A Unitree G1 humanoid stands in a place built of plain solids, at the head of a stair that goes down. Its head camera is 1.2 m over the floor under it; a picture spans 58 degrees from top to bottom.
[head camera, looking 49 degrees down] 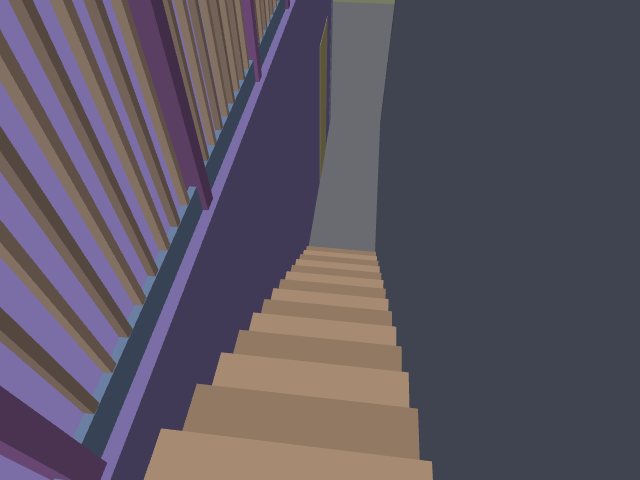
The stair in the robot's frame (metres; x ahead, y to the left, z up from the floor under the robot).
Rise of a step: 0.20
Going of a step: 0.23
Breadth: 0.84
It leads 7 degrees to the right of straight ahead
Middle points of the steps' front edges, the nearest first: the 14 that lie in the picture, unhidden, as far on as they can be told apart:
0.40 0.08 -0.20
0.62 0.05 -0.40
0.85 0.03 -0.60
1.07 0.00 -0.80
1.30 -0.02 -1.00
1.53 -0.05 -1.20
1.75 -0.07 -1.40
1.98 -0.10 -1.60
2.21 -0.13 -1.80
2.43 -0.15 -2.00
2.66 -0.18 -2.20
2.88 -0.20 -2.40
3.11 -0.23 -2.60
3.34 -0.25 -2.80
